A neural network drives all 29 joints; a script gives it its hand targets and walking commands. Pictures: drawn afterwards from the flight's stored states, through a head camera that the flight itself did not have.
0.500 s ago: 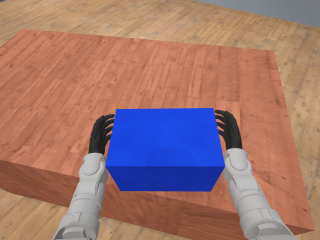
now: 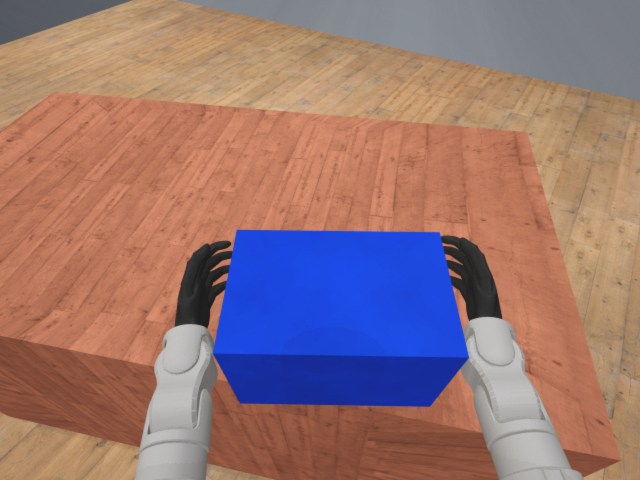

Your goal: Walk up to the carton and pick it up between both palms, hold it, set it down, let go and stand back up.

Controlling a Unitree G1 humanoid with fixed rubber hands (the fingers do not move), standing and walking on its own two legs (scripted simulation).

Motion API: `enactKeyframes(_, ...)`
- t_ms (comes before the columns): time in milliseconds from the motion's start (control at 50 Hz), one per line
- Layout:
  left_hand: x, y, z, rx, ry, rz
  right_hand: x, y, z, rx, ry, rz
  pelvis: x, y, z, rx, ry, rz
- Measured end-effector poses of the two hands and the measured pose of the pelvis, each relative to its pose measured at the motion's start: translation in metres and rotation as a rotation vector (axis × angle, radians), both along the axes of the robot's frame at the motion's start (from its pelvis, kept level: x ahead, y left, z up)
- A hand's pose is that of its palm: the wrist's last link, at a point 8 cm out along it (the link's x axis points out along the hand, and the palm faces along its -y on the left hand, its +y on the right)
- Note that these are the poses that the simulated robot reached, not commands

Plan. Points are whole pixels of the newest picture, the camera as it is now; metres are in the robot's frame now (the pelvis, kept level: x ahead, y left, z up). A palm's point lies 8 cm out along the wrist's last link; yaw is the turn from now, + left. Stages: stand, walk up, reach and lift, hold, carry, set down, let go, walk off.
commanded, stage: reach and lift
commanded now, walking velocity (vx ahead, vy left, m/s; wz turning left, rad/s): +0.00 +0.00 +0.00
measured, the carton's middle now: (336, 320) +0.32 +0.02 +0.03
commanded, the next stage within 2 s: hold in 1.54 s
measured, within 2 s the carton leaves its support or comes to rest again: neither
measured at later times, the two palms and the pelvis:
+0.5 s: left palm (212, 306) +0.31 +0.17 +0.08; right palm (495, 304) +0.33 -0.18 +0.07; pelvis -0.01 -0.02 +0.00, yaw +1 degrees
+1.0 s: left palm (199, 284) +0.30 +0.17 +0.14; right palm (522, 284) +0.31 -0.18 +0.14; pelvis +0.00 -0.01 +0.00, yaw +0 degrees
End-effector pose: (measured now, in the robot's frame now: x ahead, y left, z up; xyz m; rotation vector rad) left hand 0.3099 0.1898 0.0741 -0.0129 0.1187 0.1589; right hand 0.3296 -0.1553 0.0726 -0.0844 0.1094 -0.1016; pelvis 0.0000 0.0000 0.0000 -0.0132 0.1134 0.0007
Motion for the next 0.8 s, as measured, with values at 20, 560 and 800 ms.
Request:
enactKeyframes(20,-0.001,-0.002,0.0,-0.001,0.002,-0.003,-0.002,-0.002,-0.001,0.001,0.003,-0.003,-0.002,0.0,0.0,0.001,0.002,-0.002)
enactKeyframes(560,0.005,-0.019,0.007,0.006,-0.005,-0.01,0.002,-0.02,0.002,0.048,0.0,-0.006,-0.003,-0.02,0.0,0.008,0.053,0.013)
enactKeyframes(800,0.0,-0.024,0.032,-0.036,-0.009,-0.014,-0.007,-0.024,0.03,0.052,-0.003,-0.014,0.009,-0.02,-0.001,0.004,-0.041,0.013)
